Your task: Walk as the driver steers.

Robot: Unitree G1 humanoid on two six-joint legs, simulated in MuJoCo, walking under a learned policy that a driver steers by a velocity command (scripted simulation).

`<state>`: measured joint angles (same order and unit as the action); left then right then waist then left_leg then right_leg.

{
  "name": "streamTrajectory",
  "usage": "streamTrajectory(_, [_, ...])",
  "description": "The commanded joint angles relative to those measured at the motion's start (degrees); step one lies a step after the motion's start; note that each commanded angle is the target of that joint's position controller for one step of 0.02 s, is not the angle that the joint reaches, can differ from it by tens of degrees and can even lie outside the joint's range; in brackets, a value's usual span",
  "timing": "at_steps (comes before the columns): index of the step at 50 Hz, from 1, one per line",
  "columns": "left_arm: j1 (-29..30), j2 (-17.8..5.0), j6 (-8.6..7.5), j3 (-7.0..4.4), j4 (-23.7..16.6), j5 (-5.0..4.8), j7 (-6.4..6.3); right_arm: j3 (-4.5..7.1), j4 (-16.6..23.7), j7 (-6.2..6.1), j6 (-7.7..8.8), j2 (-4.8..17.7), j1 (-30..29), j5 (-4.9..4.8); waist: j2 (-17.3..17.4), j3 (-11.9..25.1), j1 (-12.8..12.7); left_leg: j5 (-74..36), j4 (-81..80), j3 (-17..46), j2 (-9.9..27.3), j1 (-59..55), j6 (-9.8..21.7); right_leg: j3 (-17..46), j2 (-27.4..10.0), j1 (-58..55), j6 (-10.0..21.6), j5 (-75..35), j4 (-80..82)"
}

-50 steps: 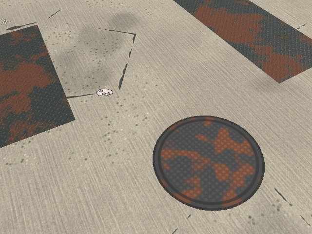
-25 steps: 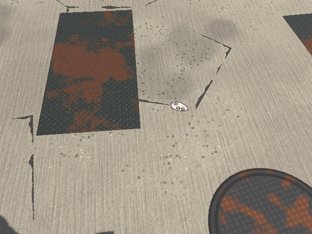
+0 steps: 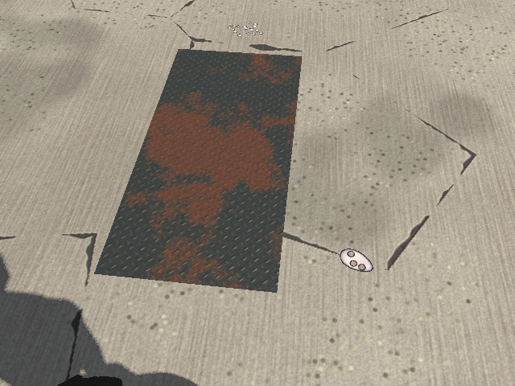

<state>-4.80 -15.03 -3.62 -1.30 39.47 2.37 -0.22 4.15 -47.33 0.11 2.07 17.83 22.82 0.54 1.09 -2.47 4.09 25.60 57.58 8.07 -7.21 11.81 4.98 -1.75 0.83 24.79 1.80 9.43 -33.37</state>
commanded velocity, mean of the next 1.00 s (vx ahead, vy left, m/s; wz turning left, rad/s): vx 0.50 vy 0.00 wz -0.02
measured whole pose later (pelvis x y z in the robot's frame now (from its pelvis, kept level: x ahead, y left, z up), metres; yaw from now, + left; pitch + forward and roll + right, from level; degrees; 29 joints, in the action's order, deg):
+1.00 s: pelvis +0.52 +0.03 -0.01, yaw -6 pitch +1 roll +0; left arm -5.5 -14.1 -2.3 -2.5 44.5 2.3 2.2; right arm 1.6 -54.2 -0.8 3.6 13.3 21.9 1.0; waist 0.3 -3.2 1.6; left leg 26.3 47.6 -9.5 2.0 3.3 1.0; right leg -5.7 3.3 27.0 8.0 9.6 -35.2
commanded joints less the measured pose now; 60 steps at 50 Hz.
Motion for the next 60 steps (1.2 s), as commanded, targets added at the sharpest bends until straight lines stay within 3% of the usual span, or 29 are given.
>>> streamTrajectory(1, [-8.72,-5.00,0.04,-2.08,-0.15,-0.35,-0.06,0.24,4.30,0.78,0.41,3.62,-0.61,1.03,-2.45,3.27,-4.53,-5.17,11.31,-1.17,6.72,22.07,-0.69,26.45,-18.86,-20.19,8.40,10.87,19.92])
streamTrajectory(3, [-9.95,-4.88,-0.97,-1.88,1.90,-0.56,0.09,-0.13,4.29,1.67,-0.52,2.46,-0.92,1.83,-6.37,1.74,-3.54,-6.49,8.17,-1.77,7.80,19.29,-1.43,17.55,-14.91,-15.71,7.23,0.93,21.69])
streamTrajectory(4, [-11.12,-5.45,-1.70,-2.03,2.77,-0.84,0.45,-0.24,4.33,1.90,-0.84,2.21,-0.62,1.85,-7.73,2.36,-3.27,-6.82,7.48,-1.93,7.36,18.64,-1.67,16.06,-14.99,-15.41,8.01,-4.72,21.70])
streamTrajectory(7, [-12.99,-6.12,-2.85,-2.33,4.65,-1.41,1.10,-0.56,5.70,2.36,-1.00,1.95,-5.29,1.88,-6.76,1.81,-3.32,-10.57,3.20,-1.86,7.71,22.70,-2.50,11.10,-14.77,-17.11,9.08,-9.91,23.86])
streamTrajectory(12, [-15.37,-6.47,-2.38,-2.43,7.16,-1.81,1.38,-2.39,9.00,3.36,-0.35,-0.35,-16.79,1.74,-6.39,-0.04,-5.24,-20.39,-13.93,-7.81,9.91,21.01,-3.93,3.29,-11.82,-16.45,8.08,-11.56,25.83])
streamTrajectory(15, [-18.80,-7.88,-1.99,-2.77,9.03,-1.80,1.40,-2.86,10.12,3.28,-0.05,-0.20,-21.30,1.51,-6.73,-0.35,-6.73,-20.31,-20.82,-10.84,9.64,17.25,-3.23,2.81,-12.85,-18.32,7.49,-14.49,24.39])
streamTrajectory(18, [-20.20,-9.26,-1.15,-3.10,10.53,-1.61,1.14,-2.56,10.35,2.54,0.34,1.03,-21.29,1.65,-6.80,-0.38,-6.13,-15.79,-25.01,-12.01,8.39,14.06,-1.11,3.40,-15.00,-22.40,6.92,-20.62,20.37])
streamTrajectory(20, [-20.16,-8.89,-0.53,-2.83,11.32,-1.93,0.95,-1.74,6.93,1.75,1.19,2.07,-11.74,2.45,-4.18,4.29,-1.52,-15.92,-31.52,-13.08,5.53,0.56,1.07,-0.03,-12.34,-21.92,5.22,-31.98,6.99])
streamTrajectory(21, [-19.82,-7.14,-0.58,-2.15,10.48,-2.00,0.86,-0.65,4.07,1.08,1.73,4.90,-2.12,3.35,-1.05,10.66,2.24,-13.62,-31.90,-7.43,10.32,-12.89,3.21,-2.09,-9.75,-15.08,3.82,-25.16,-5.23])
streamTrajectory(22, [-22.26,-1.46,-0.80,-0.60,7.02,-3.18,1.32,1.09,3.64,0.22,1.73,11.83,4.75,4.10,11.74,18.63,3.08,-7.32,-35.53,17.63,28.11,-30.39,9.57,-5.83,-2.16,4.21,0.81,1.21,-26.39])
streamTrajectory(23, [-20.89,-6.03,-0.38,-1.97,7.56,-1.62,0.81,1.48,2.91,-0.01,0.97,11.69,4.95,1.27,11.01,18.77,3.21,-8.77,-41.94,29.90,31.46,-28.32,12.01,0.17,1.02,12.36,1.22,20.75,-34.88])
streamTrajectory(24, [-17.33,-7.14,-0.05,-2.50,7.06,-1.21,0.80,0.70,3.02,-0.01,0.84,8.92,0.16,0.52,5.96,10.10,0.81,-9.12,-41.56,20.71,28.33,-22.14,10.68,3.25,-2.73,15.52,1.99,17.22,-37.04])
streamTrajectory(25, [-15.65,-5.80,-0.28,-2.11,6.90,-1.55,1.23,-0.27,3.34,0.25,1.15,5.21,-3.67,0.54,3.81,5.61,-0.95,-12.63,-43.21,14.46,25.50,-14.97,9.18,3.45,-4.55,14.18,2.10,12.90,-34.28])
streamTrajectory(26, [-15.57,-4.81,0.01,-2.01,7.36,-1.64,1.44,-0.86,3.24,0.40,1.51,3.20,-5.93,0.53,3.67,2.98,-2.84,-15.45,-45.36,9.34,22.59,-9.82,7.09,3.15,-6.05,11.36,1.84,10.55,-30.76])
streamTrajectory(27, [-16.69,-4.37,0.73,-1.95,8.02,-0.89,1.64,-1.24,2.83,0.33,1.85,1.99,-7.07,0.25,4.62,1.55,-4.51,-17.93,-46.96,5.87,20.48,-5.91,5.86,2.89,-6.72,8.53,1.14,9.16,-28.72])
streamTrajectory(30, [-16.64,-3.13,2.00,-1.89,8.76,-0.46,2.53,-0.92,1.19,0.26,3.07,2.55,-5.67,0.14,3.64,1.52,-5.84,-25.09,-49.68,0.83,19.06,-4.40,6.62,1.97,-6.45,7.84,-0.14,4.62,-27.83])
streamTrajectory(35, [-6.58,-2.54,2.24,-1.91,6.10,-0.93,2.75,-0.77,-1.65,0.04,3.68,2.49,-1.51,0.44,1.96,-2.06,-3.65,-27.34,-52.28,-6.37,19.20,-7.22,5.81,4.44,-5.68,15.20,-1.04,-4.75,-19.65])
streamTrajectory(39, [0.34,-1.43,1.94,-1.11,3.82,-0.69,3.22,-0.98,-3.21,-0.39,4.03,2.32,-0.01,0.48,2.12,-3.35,-2.11,-32.19,-52.18,-11.86,19.15,-9.53,4.56,0.74,-4.74,13.23,-0.03,-10.68,-9.32])
streamTrajectory(42, [4.11,-1.44,1.74,-0.81,1.82,-0.48,3.58,-0.92,-4.99,-1.01,3.74,3.00,2.32,0.67,2.01,-4.15,-1.14,-38.89,-49.46,-14.25,20.51,-14.79,3.60,-2.19,-3.86,12.37,2.11,-8.56,-3.75])
streamTrajectory(45, [1.69,-2.36,1.71,-1.27,1.68,-0.35,3.33,-0.60,-5.67,-1.59,3.13,4.87,1.66,0.95,3.44,-1.35,-2.97,-62.08,-39.68,-17.16,21.22,-19.52,2.14,-5.99,0.23,6.38,5.45,-0.92,-1.16])
streamTrajectory(47, [-8.78,-4.32,1.31,-2.48,4.47,-0.02,2.77,-0.21,-5.65,-1.84,2.14,6.45,1.06,1.17,3.85,5.26,-7.40,-70.87,-22.37,-19.15,20.76,-18.70,1.23,-7.19,4.54,-5.86,8.39,3.04,1.71])
streamTrajectory(48, [-18.26,-7.14,0.98,-3.86,7.19,0.71,2.19,-0.29,-4.69,-1.88,1.97,6.52,0.20,0.92,1.65,10.41,-11.82,-60.18,-8.20,-19.84,19.49,-9.48,-0.15,-1.93,2.28,-20.20,11.12,2.47,4.71])
streamTrajectory(49, [-23.12,-14.92,1.25,-6.24,7.18,1.08,1.23,-1.53,-1.00,-0.91,2.55,1.34,2.61,-0.52,-10.60,18.24,-11.40,-27.41,15.30,-20.64,12.09,13.17,-3.27,24.42,-15.07,-40.32,19.57,3.68,5.35])
streamTrajectory(50, [-21.52,-15.37,1.80,-6.35,6.87,-1.35,1.35,-0.88,0.64,-0.44,3.12,3.36,-0.90,0.22,-10.14,21.67,-10.54,4.41,25.76,-9.91,3.74,25.46,-4.04,46.10,-21.62,-44.35,23.72,-2.11,14.79])
streamTrajectory(51, [-18.50,-14.33,2.16,-6.22,7.31,-2.24,1.05,-0.92,2.12,-0.10,3.56,3.53,-6.39,0.68,-4.93,13.33,-9.93,-1.08,25.29,-4.82,8.37,30.66,-3.45,36.30,-19.16,-38.65,21.50,-1.72,15.48])
streamTrajectory(53, [-13.12,-8.61,2.13,-4.74,7.04,-2.17,0.67,-1.23,2.29,0.00,3.99,2.64,-7.20,0.60,0.26,2.77,-5.55,-7.01,14.85,-5.69,12.44,26.50,-3.73,24.87,-14.31,-22.81,16.42,-9.22,18.34])
streamTrajectory(55, [-10.91,-6.56,1.48,-4.03,6.66,-2.58,0.62,-1.37,1.96,0.08,1.72,1.91,-5.27,2.28,-0.78,1.99,-2.71,-7.76,9.37,-5.87,13.62,19.99,-5.36,18.98,-10.05,-15.25,14.28,-14.24,20.13])
streamTrajectory(57, [-11.82,-7.97,0.55,-4.34,6.92,-2.54,0.77,-1.57,2.70,0.46,0.27,0.90,-5.41,2.44,-2.15,2.53,-1.98,-8.82,5.99,-7.08,13.32,19.39,-6.73,16.78,-8.29,-12.90,15.01,-16.85,21.01])
streamTrajectory(60, [-14.82,-9.14,0.34,-4.69,7.34,-2.45,0.72,-1.56,5.43,0.68,-0.11,0.98,-12.54,2.23,-3.09,0.45,-3.93,-15.42,-2.57,-8.01,13.44,23.29,-8.34,16.60,-6.68,-12.82,13.90,-14.08,22.58])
